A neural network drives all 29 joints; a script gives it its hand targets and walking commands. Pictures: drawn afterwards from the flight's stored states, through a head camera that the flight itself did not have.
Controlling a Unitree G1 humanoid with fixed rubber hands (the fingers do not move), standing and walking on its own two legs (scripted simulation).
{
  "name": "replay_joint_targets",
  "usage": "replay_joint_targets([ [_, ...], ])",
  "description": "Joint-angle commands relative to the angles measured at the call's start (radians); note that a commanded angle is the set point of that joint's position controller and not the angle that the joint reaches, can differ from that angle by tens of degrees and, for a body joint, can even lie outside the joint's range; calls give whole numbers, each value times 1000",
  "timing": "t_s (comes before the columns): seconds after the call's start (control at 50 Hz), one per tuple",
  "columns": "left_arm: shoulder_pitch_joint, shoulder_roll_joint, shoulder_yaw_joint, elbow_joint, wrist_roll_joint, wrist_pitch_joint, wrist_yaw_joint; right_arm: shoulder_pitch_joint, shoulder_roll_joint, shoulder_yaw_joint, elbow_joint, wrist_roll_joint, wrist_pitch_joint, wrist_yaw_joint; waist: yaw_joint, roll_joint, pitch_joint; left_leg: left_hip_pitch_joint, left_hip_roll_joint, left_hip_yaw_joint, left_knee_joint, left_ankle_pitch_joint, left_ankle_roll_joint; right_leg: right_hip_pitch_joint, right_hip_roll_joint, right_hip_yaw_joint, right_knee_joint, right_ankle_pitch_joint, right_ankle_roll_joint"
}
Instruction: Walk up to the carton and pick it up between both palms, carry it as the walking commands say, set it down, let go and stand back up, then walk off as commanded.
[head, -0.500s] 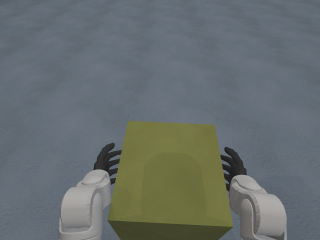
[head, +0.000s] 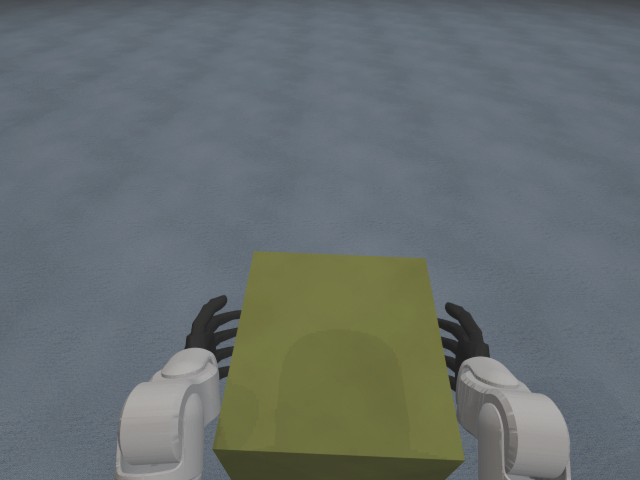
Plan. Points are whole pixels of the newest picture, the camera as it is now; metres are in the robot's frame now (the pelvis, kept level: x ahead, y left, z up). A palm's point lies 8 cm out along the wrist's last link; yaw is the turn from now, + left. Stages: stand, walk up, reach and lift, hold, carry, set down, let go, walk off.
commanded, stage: carry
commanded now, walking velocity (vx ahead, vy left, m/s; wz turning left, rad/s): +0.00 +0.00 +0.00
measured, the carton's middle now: (333, 387) +0.24 +0.00 +0.04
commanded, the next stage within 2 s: hold in 1.28 s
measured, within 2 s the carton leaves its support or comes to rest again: neither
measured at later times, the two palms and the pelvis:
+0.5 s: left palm (193, 384) +0.21 +0.16 +0.08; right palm (459, 389) +0.21 -0.13 +0.09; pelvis -0.03 +0.01 +0.00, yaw +0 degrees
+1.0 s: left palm (197, 371) +0.24 +0.16 +0.07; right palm (446, 377) +0.24 -0.13 +0.07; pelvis -0.02 +0.02 +0.00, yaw +0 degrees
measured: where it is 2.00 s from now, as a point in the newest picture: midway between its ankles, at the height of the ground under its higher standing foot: outside the picture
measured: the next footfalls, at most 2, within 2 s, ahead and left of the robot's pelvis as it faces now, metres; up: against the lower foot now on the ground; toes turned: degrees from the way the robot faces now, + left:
none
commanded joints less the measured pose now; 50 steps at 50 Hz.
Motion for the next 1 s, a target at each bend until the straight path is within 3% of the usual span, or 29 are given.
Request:
replay_joint_targets([
  [0.0, -482, -795, -583, -126, -274, -33, -143, -491, 809, 573, -96, 277, -41, 143, 0, 17, -129, -104, 89, -123, -148, 31, 30, 134, -128, 172, -126, -21, 9],
  [0.04, -518, -803, -589, -149, -272, -39, -137, -517, 827, 578, -106, 286, -45, 144, 2, 3, -131, -103, 87, -117, -151, -5, 27, 123, -129, 178, -142, -69, 10],
  [0.08, -542, -813, -602, -157, -278, -41, -138, -519, 832, 566, -100, 284, -52, 149, 2, 56, -146, -85, 92, -121, -151, 50, 28, 128, -120, 162, -98, 9, 9],
  [0.12, -539, -806, -590, -135, -273, -38, -140, -543, 821, 559, -100, 279, -53, 147, 6, 39, -128, -112, 95, -136, -166, 19, 40, 127, -118, 158, -114, -20, 21],
  [0.16, -503, -818, -570, -118, -268, -43, -141, -579, 828, 588, -139, 297, -56, 149, 7, -49, -136, -121, 77, -117, -143, -41, 35, 128, -123, 184, -173, -112, 17],
  [0.26, -549, -810, -554, -82, -268, -63, -146, -562, 819, 547, -81, 261, -72, 144, 4, -39, -120, -133, 57, -107, -137, -57, 32, 100, -129, 207, -218, -215, 23],
  [0.28, -503, -818, -558, -74, -269, -65, -150, -565, 816, 569, -115, 267, -76, 144, 3, -74, -113, -119, 66, -117, -130, -11, 32, 96, -121, 193, -199, -155, 22],
  [0.32, -555, -853, -571, -97, -290, -80, -156, -597, 858, 578, -133, 280, -93, 146, 5, -37, -186, -79, 67, -106, -121, 17, 33, 141, -130, 184, -169, -91, 19],
  [0.38, -564, -798, -543, -60, -260, -107, -153, -521, 823, 512, -4, 237, -110, 152, 6, -5, -240, -80, 62, -121, -132, -11, 42, 181, -132, 192, -169, -86, 10],
  [0.42, -563, -822, -567, -71, -263, -121, -152, -526, 818, 514, -28, 243, -126, 162, 6, 42, -199, -92, 68, -126, -146, -15, 41, 134, -124, 188, -155, -87, 16],
  [0.44, -591, -888, -636, -200, -310, -118, -152, -577, 897, 601, -170, 302, -124, 162, 7, 30, -217, -88, 80, -136, -148, -8, 46, 148, -114, 174, -136, -73, 13],
  [0.5, -585, -868, -583, -102, -278, -132, -154, -603, 846, 553, -122, 270, -140, 163, 9, -10, -229, -91, 87, -142, -141, 79, 55, 166, -112, 150, -96, 39, 13],
  [0.52, -533, -780, -501, 30, -220, -144, -155, -554, 765, 482, 11, 217, -153, 163, 7, -29, -264, -66, 81, -113, -113, 112, 47, 200, -126, 149, -92, 108, 12],
  [0.54, -575, -876, -614, -163, -289, -143, -149, -570, 866, 581, -163, 285, -149, 162, 4, 14, -266, -39, 84, -114, -98, 214, 46, 189, -122, 146, -60, 177, 6],
  [0.56, -544, -882, -627, -184, -299, -135, -144, -560, 873, 611, -199, 304, -141, 157, 6, 11, -285, -40, 83, -122, -94, 218, 49, 204, -116, 143, -53, 161, 3],
  [0.6, -490, -767, -500, 32, -211, -151, -154, -527, 758, 502, 7, 220, -156, 163, 3, -59, -254, -67, 74, -123, -106, 128, 52, 199, -124, 163, -82, 133, 1],
  [0.64, -495, -830, -564, -64, -242, -139, -148, -557, 807, 562, -115, 264, -151, 161, 4, -18, -228, -87, 87, -136, -116, 165, 52, 196, -113, 143, -61, 125, 5],
  [0.66, -501, -762, -506, 41, -207, -153, -154, -520, 746, 494, 19, 208, -161, 160, 1, -27, -248, -68, 78, -126, -115, 128, 46, 206, -116, 150, -72, 116, -1],
  [0.68, -517, -823, -552, -55, -245, -154, -153, -566, 807, 563, -103, 255, -162, 158, 1, -37, -223, -86, 70, -123, -114, 103, 44, 194, -122, 166, -85, 106, -1],
  [0.72, -527, -790, -521, 11, -222, -166, -157, -571, 775, 520, -26, 228, -172, 162, 3, -21, -244, -65, 76, -126, -102, 170, 48, 198, -116, 152, -65, 140, -2],
  [0.74, -562, -736, -461, 115, -182, -189, -164, -565, 723, 446, 104, 177, -191, 171, 0, -22, -197, -89, 86, -127, -111, 164, 43, 184, -112, 148, -66, 138, -1],
  [0.78, -582, -852, -597, -125, -266, -185, -157, -566, 846, 579, -107, 263, -182, 167, -1, 10, -208, -74, 76, -117, -110, 147, 41, 184, -119, 153, -71, 127, -2],
  [0.8, -549, -756, -486, 77, -191, -202, -163, -561, 736, 465, 62, 190, -205, 172, 1, 9, -221, -81, 81, -131, -115, 175, 46, 195, -113, 153, -53, 146, -6],
  [0.82, -580, -825, -544, -9, -230, -204, -165, -580, 809, 520, -20, 229, -208, 176, -1, 10, -222, -77, 78, -120, -107, 127, 42, 194, -118, 152, -78, 110, -4],
  [0.84, -560, -769, -482, 100, -187, -216, -164, -566, 741, 449, 78, 184, -222, 177, -1, 29, -211, -78, 84, -125, -113, 202, 44, 193, -116, 140, -55, 150, -2],
  [0.88, -583, -742, -459, 133, -160, -246, -167, -563, 720, 426, 131, 158, -250, 183, 1, 35, -202, -79, 82, -126, -121, 192, 43, 196, -114, 141, -44, 139, 2],
  [0.92, -578, -800, -507, 66, -191, -252, -168, -582, 775, 491, 39, 195, -255, 185, 0, -17, -212, -77, 87, -121, -109, 190, 45, 201, -111, 144, -59, 144, 2],
  [0.94, -583, -721, -444, 183, -137, -276, -172, -534, 706, 402, 204, 130, -275, 193, -3, 26, -202, -74, 78, -119, -111, 151, 44, 188, -116, 153, -67, 131, -1],
  [0.98, -609, -860, -546, 2, -214, -287, -176, -617, 828, 522, -34, 221, -293, 193, 1, 6, -236, -68, 86, -128, -109, 206, 49, 219, -111, 136, -45, 146, 5],
])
